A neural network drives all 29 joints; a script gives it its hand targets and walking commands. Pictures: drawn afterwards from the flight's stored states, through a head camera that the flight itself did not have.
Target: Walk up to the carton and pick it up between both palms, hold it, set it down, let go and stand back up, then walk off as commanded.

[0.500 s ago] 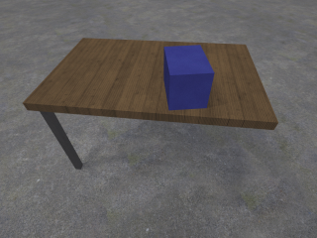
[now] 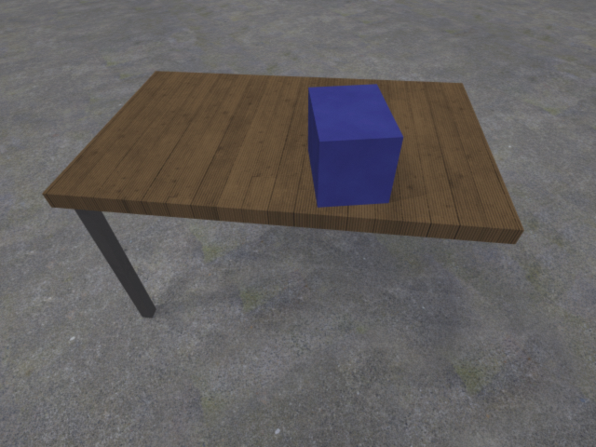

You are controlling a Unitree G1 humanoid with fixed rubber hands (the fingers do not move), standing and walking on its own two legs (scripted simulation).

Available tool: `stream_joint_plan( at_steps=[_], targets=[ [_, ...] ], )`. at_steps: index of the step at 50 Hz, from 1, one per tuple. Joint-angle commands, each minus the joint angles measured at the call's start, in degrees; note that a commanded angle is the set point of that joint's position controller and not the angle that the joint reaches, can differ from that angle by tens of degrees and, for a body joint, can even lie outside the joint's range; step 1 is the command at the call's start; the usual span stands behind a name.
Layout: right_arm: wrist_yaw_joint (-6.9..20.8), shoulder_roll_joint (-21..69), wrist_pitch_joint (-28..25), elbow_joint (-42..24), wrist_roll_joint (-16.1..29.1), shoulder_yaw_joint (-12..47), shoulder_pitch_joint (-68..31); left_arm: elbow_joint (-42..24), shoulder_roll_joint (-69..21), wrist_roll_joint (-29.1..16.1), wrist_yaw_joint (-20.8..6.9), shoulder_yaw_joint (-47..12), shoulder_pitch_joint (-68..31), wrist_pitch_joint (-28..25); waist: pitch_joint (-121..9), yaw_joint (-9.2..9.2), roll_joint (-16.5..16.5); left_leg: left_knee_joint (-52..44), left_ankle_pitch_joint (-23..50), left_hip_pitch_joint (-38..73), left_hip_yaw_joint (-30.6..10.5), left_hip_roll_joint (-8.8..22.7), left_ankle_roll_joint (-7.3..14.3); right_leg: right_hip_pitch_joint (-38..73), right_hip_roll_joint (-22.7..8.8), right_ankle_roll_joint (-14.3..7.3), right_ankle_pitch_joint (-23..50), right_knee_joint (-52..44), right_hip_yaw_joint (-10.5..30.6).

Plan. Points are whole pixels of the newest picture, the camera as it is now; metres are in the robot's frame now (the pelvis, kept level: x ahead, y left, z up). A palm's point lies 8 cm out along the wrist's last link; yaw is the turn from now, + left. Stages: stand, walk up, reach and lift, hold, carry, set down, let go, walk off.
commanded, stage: stand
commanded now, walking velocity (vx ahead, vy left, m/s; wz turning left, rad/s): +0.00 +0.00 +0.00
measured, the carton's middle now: (347, 144) +0.81 +0.00 -0.03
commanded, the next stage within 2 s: none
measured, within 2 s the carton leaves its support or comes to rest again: neither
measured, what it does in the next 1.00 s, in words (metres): stands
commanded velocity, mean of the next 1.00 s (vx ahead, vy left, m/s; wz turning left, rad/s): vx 0.00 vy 0.00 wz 0.00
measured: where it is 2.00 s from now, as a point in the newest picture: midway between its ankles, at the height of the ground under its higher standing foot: outside the picture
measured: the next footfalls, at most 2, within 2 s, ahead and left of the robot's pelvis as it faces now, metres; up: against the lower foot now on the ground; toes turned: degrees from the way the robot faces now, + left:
none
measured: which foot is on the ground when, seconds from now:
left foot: down 0.00-1.00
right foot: down 0.00-1.00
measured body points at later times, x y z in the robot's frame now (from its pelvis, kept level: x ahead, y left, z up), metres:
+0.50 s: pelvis +0.00 +0.00 +0.00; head +0.00 -0.01 +0.45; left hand +0.04 +0.31 -0.12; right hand +0.15 -0.29 -0.12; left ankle +0.01 +0.13 -0.73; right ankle +0.06 -0.09 -0.73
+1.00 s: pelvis +0.00 +0.00 +0.00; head +0.00 -0.01 +0.45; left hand +0.04 +0.31 -0.12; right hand +0.15 -0.29 -0.12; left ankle +0.01 +0.13 -0.73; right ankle +0.06 -0.09 -0.73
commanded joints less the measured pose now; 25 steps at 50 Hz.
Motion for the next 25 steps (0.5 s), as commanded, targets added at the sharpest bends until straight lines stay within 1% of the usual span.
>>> stream_joint_plan(
  at_steps=[1,2,3,4,5,6,7,8,9,10,11,12,13,14,15,16,17,18,19,21,22,23,24,25],
  targets=[
    [-0.16,-10.76,-1.44,-2.59,-7.10,-1.31,-2.87,-1.92,12.62,-5.73,0.06,0.88,-2.81,-0.50,-5.20,-5.08,1.87,-12.78,5.42,0.59,-5.97,8.40,2.78,8.56,-8.61,-0.41,-1.23,-13.18,9.50],
    [-0.28,-10.27,-1.18,-2.35,-6.86,-1.36,-2.12,-1.99,13.81,-5.38,0.04,1.45,-4.34,-0.44,-4.50,-5.74,0.73,-12.50,5.35,0.36,-5.32,7.74,2.44,8.40,-8.12,-0.28,-2.56,-13.77,9.27],
    [-0.35,-11.10,-0.98,-2.87,-7.03,-1.46,-3.40,-2.47,12.18,-5.44,0.01,1.01,-3.72,-0.40,-4.05,-4.74,1.47,-12.25,5.75,0.39,-5.90,8.32,2.74,7.73,-8.33,-0.32,-2.59,-14.19,9.58],
    [-0.34,-11.11,-1.13,-2.53,-7.08,-1.53,-2.71,-1.85,12.46,-5.89,0.02,0.90,-3.32,-0.47,-4.16,-5.01,0.29,-12.59,5.63,0.66,-5.69,8.46,2.62,7.88,-8.52,-0.43,-1.01,-13.58,9.31],
    [-0.31,-10.10,-1.05,-2.45,-6.90,-1.20,-2.02,-1.58,12.59,-5.65,0.04,0.85,-2.99,-0.56,-5.41,-5.48,0.25,-12.37,6.17,1.02,-5.38,8.07,2.59,8.91,-8.67,-0.55,-1.98,-13.81,9.94],
    [-0.29,-10.73,-1.31,-2.52,-6.90,-1.47,-2.66,-1.79,12.85,-5.73,0.11,0.72,-4.00,-0.55,-4.28,-5.43,0.03,-12.04,5.68,0.59,-5.38,8.16,2.39,7.98,-8.89,-0.63,-0.63,-14.00,9.77],
    [-0.24,-10.26,-1.25,-2.02,-6.88,-1.21,-2.34,-1.91,12.83,-5.29,0.11,0.78,-3.99,-0.62,-4.62,-5.53,0.09,-12.19,5.23,0.58,-5.58,7.95,2.60,8.31,-9.31,-0.90,-0.77,-14.01,10.27],
    [-0.18,-10.25,-1.35,-2.31,-6.72,-1.27,-2.56,-1.93,12.57,-5.45,0.12,0.79,-3.67,-0.58,-5.01,-5.04,0.72,-12.45,5.24,0.75,-5.48,8.14,2.59,8.59,-9.30,-0.80,-0.64,-13.74,10.02],
    [-0.09,-10.73,-1.13,-2.21,-6.99,-1.41,-2.07,-1.99,13.09,-5.61,0.09,0.89,-3.11,-0.65,-6.02,-5.21,0.89,-12.30,5.02,1.79,-5.24,7.71,2.61,9.05,-9.11,-0.93,-1.33,-13.83,9.98],
    [-0.14,-10.49,-1.16,-2.21,-6.82,-1.20,-2.34,-2.05,12.31,-5.66,0.27,0.72,-3.77,-0.59,-5.35,-5.39,1.00,-12.25,6.70,1.91,-4.82,7.78,2.38,8.60,-9.09,-0.86,0.20,-13.62,10.09],
    [-0.29,-9.70,-1.28,-2.52,-6.93,-1.19,-2.57,-2.26,13.34,-5.50,0.25,0.96,-4.35,-0.47,-5.80,-5.91,1.02,-12.08,6.99,1.87,-5.66,8.22,2.48,8.62,-9.10,-0.98,0.28,-13.22,9.80],
    [-0.39,-9.70,-1.40,-2.69,-7.11,-0.80,-2.61,-2.39,12.47,-6.09,0.17,0.90,-3.77,-0.37,-6.21,-5.35,0.35,-12.53,8.67,1.55,-6.24,8.82,2.71,9.04,-8.63,-0.45,1.55,-12.83,9.29],
    [-0.37,-9.87,-1.38,-2.68,-6.87,-0.93,-3.02,-2.05,12.23,-5.96,0.02,0.66,-2.75,-0.49,-5.46,-4.96,0.98,-12.21,8.27,1.50,-5.57,8.46,2.25,8.94,-8.39,-0.45,1.22,-12.74,8.75],
    [-0.28,-9.69,-1.47,-2.42,-6.89,-0.71,-2.74,-2.08,12.12,-6.02,0.10,0.67,-3.33,-0.60,-5.12,-5.04,3.00,-12.35,8.55,0.98,-5.50,8.22,2.17,9.11,-8.57,-0.60,1.83,-12.63,9.21],
    [-0.36,-10.25,-1.34,-2.09,-6.96,-0.93,-3.76,-1.85,12.05,-5.92,0.07,0.59,-2.71,-0.69,-6.28,-4.56,2.15,-12.98,7.26,0.64,-6.26,8.74,2.39,9.99,-8.61,-0.66,2.75,-12.23,8.61],
    [-0.40,-10.95,-1.29,-2.13,-7.14,-1.13,-2.95,-1.56,12.39,-5.83,0.00,0.48,-2.52,-0.66,-5.28,-4.98,1.23,-12.87,7.51,0.97,-5.90,8.61,2.30,10.23,-8.34,-0.32,4.38,-12.26,8.47],
    [-0.36,-10.38,-1.26,-2.01,-7.09,-1.09,-2.66,-1.81,12.49,-5.92,0.01,0.63,-2.51,-0.58,-6.91,-4.73,1.68,-12.73,6.91,1.40,-5.83,8.52,2.19,10.25,-8.89,-0.74,2.54,-12.50,9.01],
    [-0.32,-10.48,-1.19,-2.71,-6.83,-1.12,-3.55,-2.02,12.59,-5.68,0.15,0.86,-3.50,-0.46,-4.90,-4.78,0.86,-12.96,6.06,0.59,-5.72,8.16,2.16,9.28,-8.37,-0.47,1.39,-12.89,9.01],
    [-0.50,-10.73,-1.23,-2.36,-7.02,-1.18,-2.33,-1.47,12.13,-6.03,0.13,0.58,-2.68,-0.38,-6.62,-5.33,0.76,-12.55,6.04,1.81,-5.92,8.46,2.37,9.61,-8.82,-0.55,2.41,-12.88,9.05],
    [-0.27,-9.90,-1.15,-2.41,-6.87,-0.98,-3.12,-1.65,12.55,-5.56,0.24,0.80,-3.35,-0.52,-5.66,-5.35,0.49,-12.03,6.50,1.94,-4.85,7.91,2.23,8.63,-9.07,-0.82,0.86,-13.52,9.91],
    [-0.33,-10.76,-1.21,-2.42,-7.06,-1.26,-2.43,-2.00,12.31,-5.61,0.22,0.72,-3.61,-0.41,-5.00,-5.64,0.22,-12.04,7.68,1.51,-5.67,8.07,2.43,8.26,-9.14,-0.91,1.37,-13.33,9.44],
    [-0.33,-11.41,-1.10,-2.33,-6.82,-1.34,-3.17,-1.68,12.08,-5.90,0.25,0.62,-3.56,-0.30,-5.24,-5.10,-0.16,-12.33,8.44,1.64,-5.46,8.16,2.12,7.92,-8.96,-0.60,1.22,-13.07,9.38],
    [-0.30,-10.74,-1.17,-2.05,-6.71,-1.34,-2.49,-1.41,12.54,-5.60,0.10,0.67,-3.10,-0.51,-5.35,-5.49,0.75,-12.68,6.96,2.04,-5.74,8.37,2.15,8.42,-8.82,-0.40,0.91,-13.06,8.95],
    [-0.34,-10.60,-1.12,-2.10,-6.85,-1.18,-2.68,-1.28,12.39,-5.76,0.09,0.60,-2.84,-0.28,-4.70,-5.36,1.75,-12.76,5.70,1.51,-5.44,8.22,2.23,8.01,-8.70,-0.57,-0.46,-13.59,9.54]
  ],
)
